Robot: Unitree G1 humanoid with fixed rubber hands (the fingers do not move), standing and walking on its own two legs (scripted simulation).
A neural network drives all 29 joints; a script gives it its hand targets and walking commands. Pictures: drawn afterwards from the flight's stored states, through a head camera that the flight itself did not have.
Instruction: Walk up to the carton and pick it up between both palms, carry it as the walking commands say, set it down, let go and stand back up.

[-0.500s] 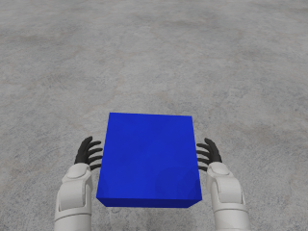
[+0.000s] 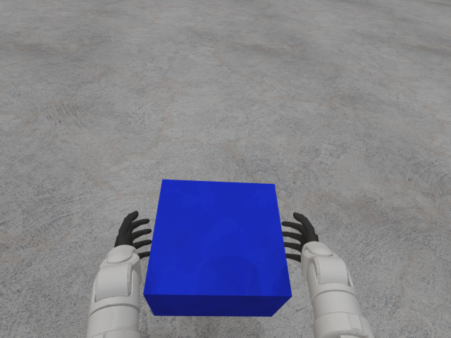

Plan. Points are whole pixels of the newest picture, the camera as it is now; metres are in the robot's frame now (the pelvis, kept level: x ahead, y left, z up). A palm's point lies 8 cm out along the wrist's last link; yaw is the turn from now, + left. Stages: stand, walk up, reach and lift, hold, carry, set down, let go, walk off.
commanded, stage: set down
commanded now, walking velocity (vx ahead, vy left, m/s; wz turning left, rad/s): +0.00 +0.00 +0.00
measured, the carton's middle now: (216, 247) +0.33 +0.03 -0.08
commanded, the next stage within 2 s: none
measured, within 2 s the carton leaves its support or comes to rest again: neither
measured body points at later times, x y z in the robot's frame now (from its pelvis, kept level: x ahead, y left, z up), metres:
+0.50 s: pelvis -0.03 +0.00 -0.04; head +0.08 +0.01 +0.40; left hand +0.32 +0.17 -0.08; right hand +0.33 -0.17 -0.09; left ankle +0.05 +0.09 -0.74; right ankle +0.01 -0.12 -0.74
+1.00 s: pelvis -0.04 -0.02 -0.10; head +0.14 -0.01 +0.31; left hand +0.34 +0.18 -0.16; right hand +0.35 -0.16 -0.18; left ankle +0.05 +0.09 -0.74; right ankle +0.01 -0.12 -0.74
